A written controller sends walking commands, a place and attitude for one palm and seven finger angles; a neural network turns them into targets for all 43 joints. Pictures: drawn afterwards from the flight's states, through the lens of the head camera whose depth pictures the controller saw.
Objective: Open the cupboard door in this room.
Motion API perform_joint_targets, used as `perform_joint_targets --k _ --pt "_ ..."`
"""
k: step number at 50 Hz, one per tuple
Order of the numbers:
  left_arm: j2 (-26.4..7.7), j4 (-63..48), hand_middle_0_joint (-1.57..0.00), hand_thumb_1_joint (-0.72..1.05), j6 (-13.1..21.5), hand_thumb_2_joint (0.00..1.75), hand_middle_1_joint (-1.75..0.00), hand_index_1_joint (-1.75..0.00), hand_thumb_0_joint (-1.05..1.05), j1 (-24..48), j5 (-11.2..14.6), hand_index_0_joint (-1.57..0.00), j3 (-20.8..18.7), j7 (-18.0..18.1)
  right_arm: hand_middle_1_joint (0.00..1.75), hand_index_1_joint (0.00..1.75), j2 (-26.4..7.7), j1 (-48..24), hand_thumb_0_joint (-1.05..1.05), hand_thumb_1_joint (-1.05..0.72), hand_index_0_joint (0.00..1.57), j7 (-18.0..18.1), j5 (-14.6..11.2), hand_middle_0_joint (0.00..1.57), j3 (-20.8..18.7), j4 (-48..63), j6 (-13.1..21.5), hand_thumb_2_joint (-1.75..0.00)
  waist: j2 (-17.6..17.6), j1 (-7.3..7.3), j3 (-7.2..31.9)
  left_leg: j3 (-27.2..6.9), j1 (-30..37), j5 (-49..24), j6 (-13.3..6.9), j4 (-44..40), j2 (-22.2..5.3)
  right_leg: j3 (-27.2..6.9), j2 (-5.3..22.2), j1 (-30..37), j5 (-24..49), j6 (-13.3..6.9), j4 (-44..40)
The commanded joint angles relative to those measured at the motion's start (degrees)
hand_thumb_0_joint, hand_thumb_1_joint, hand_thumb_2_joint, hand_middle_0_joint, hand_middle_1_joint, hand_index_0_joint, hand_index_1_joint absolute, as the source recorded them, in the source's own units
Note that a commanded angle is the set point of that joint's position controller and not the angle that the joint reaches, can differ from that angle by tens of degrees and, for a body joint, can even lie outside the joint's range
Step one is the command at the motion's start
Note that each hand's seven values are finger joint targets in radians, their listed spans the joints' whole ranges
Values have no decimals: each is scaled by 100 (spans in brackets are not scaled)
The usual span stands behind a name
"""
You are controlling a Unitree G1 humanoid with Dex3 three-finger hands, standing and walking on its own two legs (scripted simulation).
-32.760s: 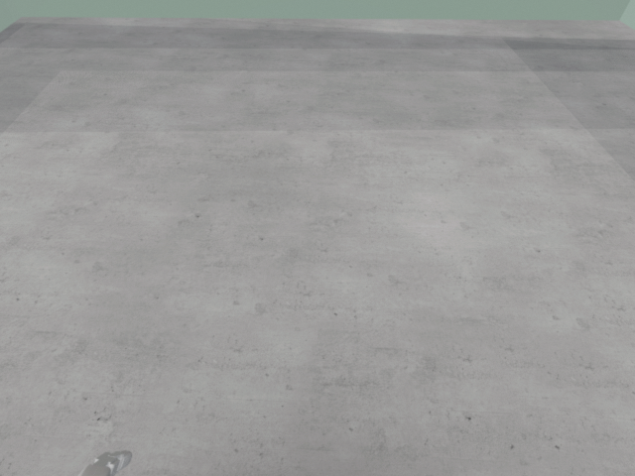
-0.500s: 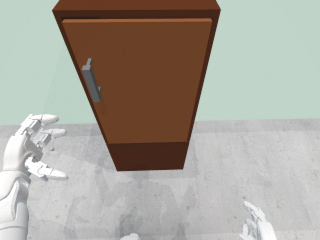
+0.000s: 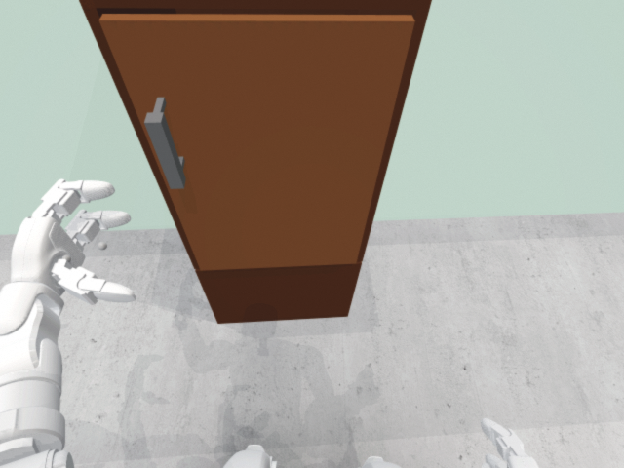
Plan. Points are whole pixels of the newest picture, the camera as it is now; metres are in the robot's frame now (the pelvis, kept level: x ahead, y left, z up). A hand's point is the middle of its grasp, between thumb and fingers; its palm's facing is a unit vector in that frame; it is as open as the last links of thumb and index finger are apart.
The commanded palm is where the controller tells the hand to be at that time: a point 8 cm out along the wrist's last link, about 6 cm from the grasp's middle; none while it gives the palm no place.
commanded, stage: move the hooked fingers beside the handle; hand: left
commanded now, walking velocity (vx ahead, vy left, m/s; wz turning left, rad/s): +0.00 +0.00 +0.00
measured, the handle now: (169, 144) +0.55 +0.25 +0.08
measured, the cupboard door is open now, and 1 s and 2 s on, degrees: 0 0 0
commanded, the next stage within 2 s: none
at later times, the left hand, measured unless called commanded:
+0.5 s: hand (120, 207) +0.41 +0.27 +0.08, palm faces +0.11 -0.99 -0.01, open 13.9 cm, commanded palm +0.39 +0.32 +0.08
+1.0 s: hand (126, 177) +0.48 +0.29 +0.07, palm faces +0.08 -1.00 -0.01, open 13.9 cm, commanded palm +0.46 +0.34 +0.07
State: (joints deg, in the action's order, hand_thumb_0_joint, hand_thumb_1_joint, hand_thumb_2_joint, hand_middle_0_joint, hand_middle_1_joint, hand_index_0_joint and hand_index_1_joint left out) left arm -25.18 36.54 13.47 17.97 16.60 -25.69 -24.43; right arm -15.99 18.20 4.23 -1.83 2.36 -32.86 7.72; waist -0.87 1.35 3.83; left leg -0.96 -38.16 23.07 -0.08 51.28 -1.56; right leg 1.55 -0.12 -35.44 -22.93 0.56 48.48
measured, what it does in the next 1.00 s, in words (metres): stands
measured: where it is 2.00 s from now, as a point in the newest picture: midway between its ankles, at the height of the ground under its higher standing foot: outside the picture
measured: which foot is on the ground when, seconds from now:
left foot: down 0.00-1.00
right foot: down 0.00-1.00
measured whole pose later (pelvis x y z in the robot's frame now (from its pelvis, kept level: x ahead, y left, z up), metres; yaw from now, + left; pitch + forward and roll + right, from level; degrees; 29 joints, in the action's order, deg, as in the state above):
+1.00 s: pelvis +0.00 +0.00 -0.02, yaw -2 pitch +19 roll -4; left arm -41.6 68.8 18.6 48.0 7.2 -31.7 -26.1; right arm -16.7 22.3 3.2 -0.5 2.6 -34.5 -1.1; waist -0.4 8.0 4.4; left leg -1.5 -52.7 25.0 -0.2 58.6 -3.2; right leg 1.8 -1.9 -49.2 -23.5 0.6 53.8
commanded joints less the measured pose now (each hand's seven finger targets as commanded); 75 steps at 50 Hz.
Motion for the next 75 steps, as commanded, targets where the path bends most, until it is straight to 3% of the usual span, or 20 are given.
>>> perform_joint_targets --k 1,5,12,16,18,22,23,31,35,38,45,48,52,54,60,61,64,69,72,75 --pt "-1501 -1396 -30 -50 515 30 -120 -120 0 1729 59 -30 -294 59 30 30 -874 51 0 -90 20 44 -9 20 -375 733 189 -90 -524 -5 1920 -92 1242 -1607 -55 -764 137 88 -244 545 1519 -196 -476" --pt "-1690 -1044 -30 -50 603 30 -120 -120 0 1972 43 -30 -476 128 30 30 -906 144 0 -90 20 59 1 20 -392 608 122 -90 -387 48 1797 -112 1086 -1420 -55 -738 115 77 -262 452 1373 -191 -479" --pt "-1662 -425 -30 -50 601 30 -120 -120 0 2823 -171 -30 -177 151 30 30 -921 264 0 -90 20 77 1 20 -371 504 9 -90 -424 195 1710 -133 938 -1131 -93 -691 111 58 -247 204 1093 -199 -469" --pt "-2141 258 -30 -50 682 30 -120 -120 0 3221 -245 -30 -516 162 30 30 -956 338 0 -90 20 82 12 20 -355 417 -85 -90 -194 212 1769 -51 534 -937 -127 -563 128 -61 -218 325 1026 -148 -453" --pt "-2383 330 -30 -50 801 30 -120 -120 0 3483 -295 -30 -627 117 30 30 -949 372 0 -90 20 75 35 20 -343 413 -119 -90 -471 166 1974 -28 492 -1025 -125 -486 133 -115 -207 405 1131 -160 -376" --pt "-2573 728 -30 -50 961 30 -120 -120 0 3949 -418 -30 -616 31 30 30 -971 505 0 -90 20 55 49 20 -359 349 -202 -90 -412 271 2137 -37 422 -1170 -157 -323 112 -121 -241 314 1299 -159 -251" --pt "-2533 792 -30 -50 975 30 -120 -120 0 3936 -432 -30 -565 -16 30 30 -969 522 0 -90 20 47 49 20 -375 351 -218 -90 -586 268 2318 8 477 -1225 -154 -285 116 -159 -230 322 1384 -143 -237" --pt "-2935 1601 -30 -50 845 30 -120 -120 0 4236 -479 -30 -701 -259 30 30 -1067 775 0 -90 20 31 36 20 -386 298 -450 -90 -320 361 2188 8 72 -1185 -196 -174 91 -160 -252 189 1432 -118 -194" --pt "-3128 1597 -30 -50 966 30 -120 -120 0 4727 -600 -30 -727 -183 30 30 -1087 898 0 -90 20 21 71 20 -403 224 -528 -90 -512 469 2281 -41 181 -1217 -200 -95 61 -134 -277 -102 1321 -119 -143" --pt "-3354 1461 -30 -50 1106 30 -120 -120 0 4866 -617 -30 -889 -141 30 30 -1099 970 0 -90 20 11 99 20 -412 216 -598 -90 -786 437 2731 -74 442 -1487 -173 -38 44 -111 -298 -105 1467 -138 -40" --pt "-3524 2151 -30 -50 832 30 -120 -120 0 5018 -794 -30 -788 -206 30 30 -1145 1106 0 -90 20 12 98 20 -357 185 -766 -90 -690 584 2392 -75 124 -1287 -201 -35 24 -81 -307 -285 1310 -112 -98" --pt "-3672 1934 -30 -50 901 30 -120 -120 0 5240 -835 -30 -859 -166 30 30 -1162 1171 0 -90 20 -5 138 20 -361 180 -804 -90 -1077 558 2648 -127 506 -1582 -153 -12 -5 -24 -326 -476 1370 -140 -43" --pt "-3621 1956 -30 -50 1015 30 -120 -120 0 5475 -801 -30 -853 -121 30 30 -1178 1278 0 -90 20 -37 184 20 -360 128 -870 -90 -987 679 2763 -198 686 -1876 -140 85 -45 34 -370 -657 1468 -151 20" --pt "-3543 2235 -30 -50 958 30 -120 -120 0 5500 -848 -30 -738 -137 30 30 -1197 1296 0 -90 20 -39 181 20 -347 96 -906 -90 -890 760 2582 -226 628 -1748 -131 74 -67 66 -359 -832 1314 -130 -16" --pt "-3310 1994 -30 -50 842 30 -120 -120 0 5042 -846 -30 -634 -188 30 30 -1186 1373 0 -90 20 -100 215 20 -376 177 -1028 -90 -1156 596 2860 -272 1108 -2328 -47 39 -96 171 -372 -910 1493 -165 13" --pt "-3430 1943 -30 -50 855 30 -120 -120 0 4932 -809 -30 -791 -161 30 30 -1206 1383 0 -90 20 -106 216 20 -394 199 -1047 -90 -954 550 2900 -294 1075 -2391 -44 40 -104 185 -382 -823 1530 -167 23" --pt "-3444 1420 -30 -50 982 30 -120 -120 0 4963 -678 -30 -959 -84 30 30 -1183 1354 0 -90 20 -149 223 20 -433 243 -1076 -90 -1106 492 3235 -301 1361 -2842 -1 84 -113 193 -409 -698 1770 -170 62" --pt "-3345 1411 -30 -50 973 30 -120 -120 0 4851 -756 -30 -895 95 30 30 -1128 1255 0 -90 20 -181 186 20 -417 245 -1124 -90 -1141 538 2669 -238 1111 -2507 -34 -7 -91 185 -422 -690 1668 -170 -18" --pt "-3202 1237 -30 -50 958 30 -120 -120 0 4683 -774 -30 -800 105 30 30 -1119 1236 0 -90 20 -181 182 20 -423 303 -1132 -90 -1323 509 2743 -235 1301 -2666 -29 -25 -81 173 -426 -682 1706 -196 -47" --pt "-3045 1532 -30 -50 930 30 -120 -120 0 4774 -723 -30 -669 44 30 30 -1110 1201 0 -90 20 -159 171 20 -415 234 -1127 -90 -943 614 2478 -231 1047 -2230 -68 -55 -79 172 -421 -662 1597 -168 -102"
